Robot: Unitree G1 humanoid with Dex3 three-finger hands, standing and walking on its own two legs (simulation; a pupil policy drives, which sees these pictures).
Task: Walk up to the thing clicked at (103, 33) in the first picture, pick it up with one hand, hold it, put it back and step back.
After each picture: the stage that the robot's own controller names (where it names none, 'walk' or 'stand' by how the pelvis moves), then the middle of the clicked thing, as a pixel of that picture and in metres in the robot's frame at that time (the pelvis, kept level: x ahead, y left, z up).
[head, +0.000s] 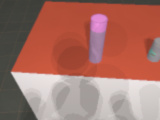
stand; (96, 41) +0.61 -0.04 -0.01
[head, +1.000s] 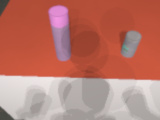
rise first; (61, 36) +0.56 +0.14 +0.02
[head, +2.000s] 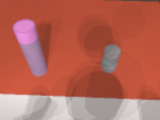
stand; (33, 51) +0.48 +0.22 +0.03
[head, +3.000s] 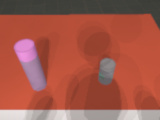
stand; (32, 67) +0.45 +0.23 -0.01
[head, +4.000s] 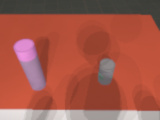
stand; (32, 67) +0.45 +0.24 -0.01
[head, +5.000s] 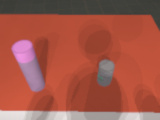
stand; (31, 68) +0.44 +0.24 -0.01
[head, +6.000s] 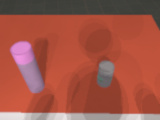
stand; (30, 70) +0.44 +0.24 -0.01
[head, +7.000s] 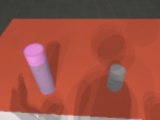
rise first; (41, 71) +0.43 +0.22 -0.01
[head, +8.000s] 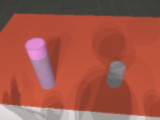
go down; (42, 66) +0.45 +0.22 -0.01
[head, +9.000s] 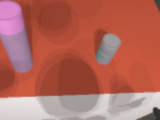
go down; (16, 43) +0.45 +0.20 +0.06
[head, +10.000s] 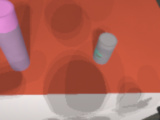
approach; (11, 41) +0.46 +0.21 +0.06
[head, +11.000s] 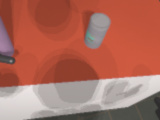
close in; out of the picture +0.48 +0.22 +0.10
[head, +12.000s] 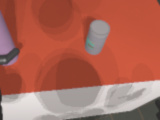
lift; out of the picture +0.48 +0.22 +0.10
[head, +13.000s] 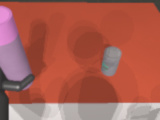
lift; (11, 56) +0.35 +0.21 +0.18
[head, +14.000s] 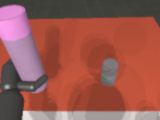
hold; (25, 56) +0.33 +0.18 +0.20
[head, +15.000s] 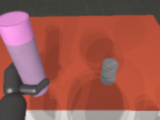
hold; (27, 60) +0.33 +0.17 +0.18
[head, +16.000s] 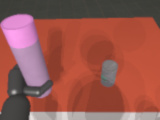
hold; (31, 62) +0.33 +0.16 +0.18
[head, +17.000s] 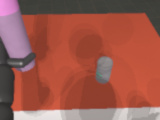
crouch; (13, 34) +0.41 +0.21 +0.20
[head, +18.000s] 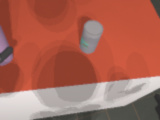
lower; out of the picture +0.49 +0.23 +0.07
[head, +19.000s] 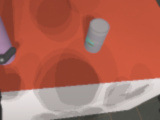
lower; out of the picture +0.48 +0.22 +0.09
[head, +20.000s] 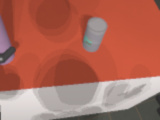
lower; out of the picture +0.48 +0.22 +0.10
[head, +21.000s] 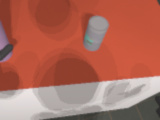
lower; out of the picture +0.49 +0.23 +0.10
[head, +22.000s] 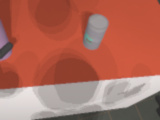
rest; out of the picture +0.49 +0.23 +0.10
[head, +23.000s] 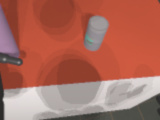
withdraw; out of the picture +0.48 +0.21 +0.10
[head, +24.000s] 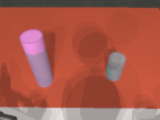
sink last; (39, 62) +0.44 +0.19 +0.04
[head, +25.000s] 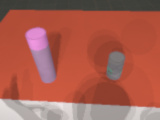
stand; (43, 58) +0.47 +0.21 +0.04
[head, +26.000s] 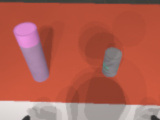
stand; (34, 55) +0.45 +0.21 +0.05
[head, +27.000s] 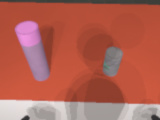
stand; (35, 54) +0.46 +0.21 +0.06
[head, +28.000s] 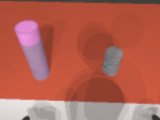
stand; (35, 54) +0.46 +0.21 +0.06
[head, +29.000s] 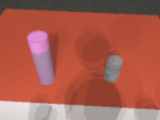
stand; (43, 60) +0.47 +0.19 +0.01
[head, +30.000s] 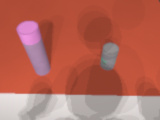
walk; (36, 51) +0.48 +0.21 +0.00
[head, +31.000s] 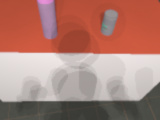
walk; (47, 14) +0.67 +0.18 +0.01
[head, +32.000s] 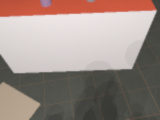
walk; out of the picture +1.00 +0.31 +0.02
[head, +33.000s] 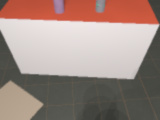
stand; out of the picture +1.08 +0.21 +0.00
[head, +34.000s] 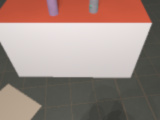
stand; out of the picture +1.08 +0.24 -0.01
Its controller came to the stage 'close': yes
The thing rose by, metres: 0.21
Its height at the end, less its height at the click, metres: +0.00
